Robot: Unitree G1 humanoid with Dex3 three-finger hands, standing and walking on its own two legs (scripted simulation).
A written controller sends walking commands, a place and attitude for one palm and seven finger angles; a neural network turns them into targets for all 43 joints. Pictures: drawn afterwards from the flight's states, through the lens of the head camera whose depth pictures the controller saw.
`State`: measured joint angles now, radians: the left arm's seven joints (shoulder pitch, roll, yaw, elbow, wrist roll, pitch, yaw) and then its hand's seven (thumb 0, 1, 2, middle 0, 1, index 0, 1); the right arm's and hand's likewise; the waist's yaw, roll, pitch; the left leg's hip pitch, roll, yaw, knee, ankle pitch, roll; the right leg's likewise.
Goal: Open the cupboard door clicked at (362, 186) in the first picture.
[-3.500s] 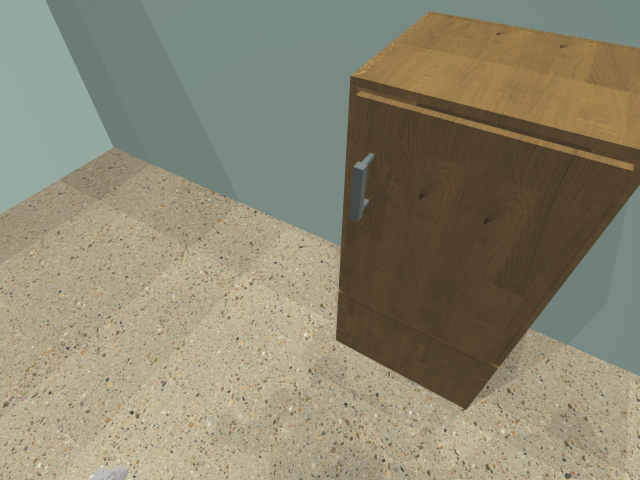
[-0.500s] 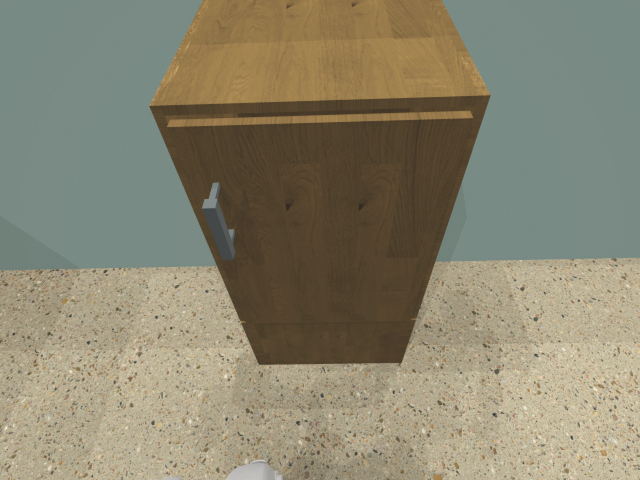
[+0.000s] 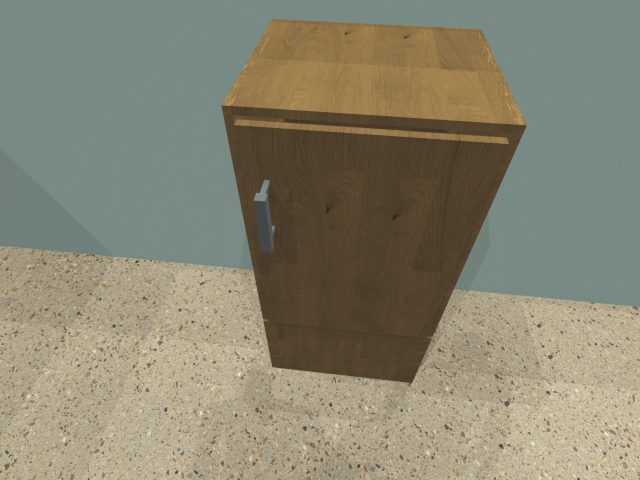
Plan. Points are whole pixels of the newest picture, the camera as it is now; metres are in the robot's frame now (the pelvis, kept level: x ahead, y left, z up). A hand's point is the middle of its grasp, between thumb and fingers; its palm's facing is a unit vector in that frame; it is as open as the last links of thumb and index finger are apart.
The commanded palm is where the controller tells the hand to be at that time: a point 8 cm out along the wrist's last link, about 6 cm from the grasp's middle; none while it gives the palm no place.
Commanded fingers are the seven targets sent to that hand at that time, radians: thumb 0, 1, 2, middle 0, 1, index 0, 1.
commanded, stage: come to a stop and stand still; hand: left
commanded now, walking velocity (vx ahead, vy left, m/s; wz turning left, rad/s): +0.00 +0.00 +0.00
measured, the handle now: (266, 216) +0.55 +0.16 -0.02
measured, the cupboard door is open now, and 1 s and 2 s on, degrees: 0 0 0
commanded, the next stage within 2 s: look again from close up in 0.52 s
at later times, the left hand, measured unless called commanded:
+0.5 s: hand out of the picture +0.02 +0.20 -0.18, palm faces +0.03 -0.98 -0.18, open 7.3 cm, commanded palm none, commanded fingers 0.00 0.90 0.90 -0.20 -0.30 -0.20 -0.30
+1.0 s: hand out of the picture +0.02 +0.20 -0.17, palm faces +0.00 -0.98 -0.22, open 7.3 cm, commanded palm none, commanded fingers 0.00 0.90 0.90 -0.20 -0.30 -0.20 -0.30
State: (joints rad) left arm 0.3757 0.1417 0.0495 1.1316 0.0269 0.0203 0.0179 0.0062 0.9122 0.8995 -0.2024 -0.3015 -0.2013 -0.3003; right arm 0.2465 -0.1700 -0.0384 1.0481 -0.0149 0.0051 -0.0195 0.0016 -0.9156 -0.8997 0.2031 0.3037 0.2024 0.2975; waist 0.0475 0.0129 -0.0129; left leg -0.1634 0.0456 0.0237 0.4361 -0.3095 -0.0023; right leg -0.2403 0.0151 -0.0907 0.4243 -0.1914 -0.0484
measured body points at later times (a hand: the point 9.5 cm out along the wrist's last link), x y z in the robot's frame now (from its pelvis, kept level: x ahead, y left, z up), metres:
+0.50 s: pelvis +0.02 +0.03 +0.00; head +0.02 +0.04 +0.45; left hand +0.02 +0.25 -0.16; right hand -0.01 -0.17 -0.16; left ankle -0.03 +0.14 -0.74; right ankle +0.02 -0.09 -0.74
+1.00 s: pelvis +0.01 +0.03 +0.00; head +0.01 +0.01 +0.44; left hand +0.02 +0.25 -0.15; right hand +0.01 -0.18 -0.17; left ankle -0.03 +0.14 -0.74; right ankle +0.02 -0.09 -0.74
